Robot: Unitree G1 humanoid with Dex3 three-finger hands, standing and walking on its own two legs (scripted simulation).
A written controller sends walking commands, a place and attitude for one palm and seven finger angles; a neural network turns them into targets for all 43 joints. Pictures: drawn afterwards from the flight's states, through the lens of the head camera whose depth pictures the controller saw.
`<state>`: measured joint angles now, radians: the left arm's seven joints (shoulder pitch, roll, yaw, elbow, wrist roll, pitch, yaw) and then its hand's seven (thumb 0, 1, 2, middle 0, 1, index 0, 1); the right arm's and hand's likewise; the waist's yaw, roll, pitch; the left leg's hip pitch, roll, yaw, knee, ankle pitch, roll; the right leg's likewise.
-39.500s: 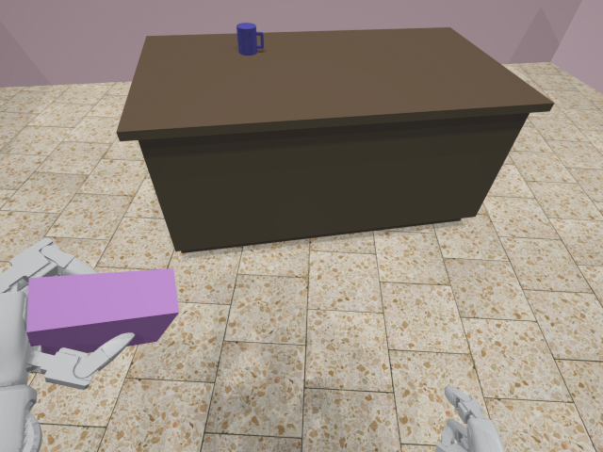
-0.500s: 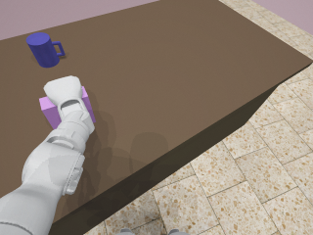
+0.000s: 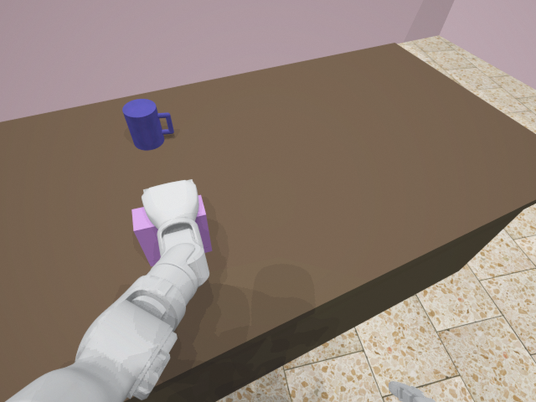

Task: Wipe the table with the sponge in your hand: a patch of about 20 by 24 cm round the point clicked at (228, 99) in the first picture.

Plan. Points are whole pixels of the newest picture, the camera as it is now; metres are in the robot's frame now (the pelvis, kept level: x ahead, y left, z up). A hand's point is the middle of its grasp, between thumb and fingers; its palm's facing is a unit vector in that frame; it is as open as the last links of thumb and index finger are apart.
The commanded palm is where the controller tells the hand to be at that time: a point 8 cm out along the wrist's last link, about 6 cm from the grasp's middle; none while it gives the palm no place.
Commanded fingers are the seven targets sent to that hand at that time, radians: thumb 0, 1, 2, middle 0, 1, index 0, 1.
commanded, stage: wipe back along the third lane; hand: left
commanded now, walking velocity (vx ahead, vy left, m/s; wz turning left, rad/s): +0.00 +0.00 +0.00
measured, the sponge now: (176, 237) +0.40 +0.19 -0.04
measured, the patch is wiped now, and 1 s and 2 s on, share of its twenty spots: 1.00 1.00 1.00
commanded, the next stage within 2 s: slide back across to the middle lane in 1.92 s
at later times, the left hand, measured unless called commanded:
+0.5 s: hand (188, 251) +0.35 +0.16 +0.01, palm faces -0.05 -0.03 -1.00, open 9.3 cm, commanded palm +0.30 +0.13 +0.04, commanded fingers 0.00 0.10 1.30 -1.20 -1.60 -1.20 -1.60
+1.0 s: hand (197, 279) +0.30 +0.13 +0.01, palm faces -0.05 -0.03 -1.00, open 9.3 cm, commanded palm +0.25 +0.11 +0.04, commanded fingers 0.00 0.10 1.30 -1.20 -1.60 -1.20 -1.60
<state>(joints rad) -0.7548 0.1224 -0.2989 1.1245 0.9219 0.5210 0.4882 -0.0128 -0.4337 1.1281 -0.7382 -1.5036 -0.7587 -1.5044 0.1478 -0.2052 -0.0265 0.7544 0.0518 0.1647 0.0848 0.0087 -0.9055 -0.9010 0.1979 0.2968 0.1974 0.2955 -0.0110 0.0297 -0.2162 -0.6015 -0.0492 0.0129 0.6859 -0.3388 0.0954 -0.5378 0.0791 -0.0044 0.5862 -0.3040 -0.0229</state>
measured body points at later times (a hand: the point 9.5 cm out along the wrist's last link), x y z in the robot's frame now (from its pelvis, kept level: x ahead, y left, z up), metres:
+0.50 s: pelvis -0.01 -0.02 +0.01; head -0.01 -0.02 +0.46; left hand +0.35 +0.15 +0.06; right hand +0.15 -0.24 -0.11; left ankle -0.01 +0.05 -0.72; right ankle -0.02 -0.12 -0.72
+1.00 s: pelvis -0.03 -0.04 +0.01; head -0.05 -0.06 +0.46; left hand +0.30 +0.13 +0.06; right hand +0.17 -0.26 -0.09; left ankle -0.01 +0.05 -0.72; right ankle -0.02 -0.12 -0.72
